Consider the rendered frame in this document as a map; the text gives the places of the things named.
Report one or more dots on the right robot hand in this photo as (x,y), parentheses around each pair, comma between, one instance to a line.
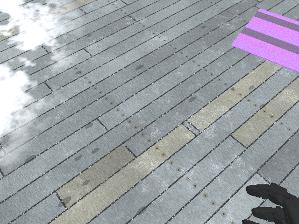
(289,214)

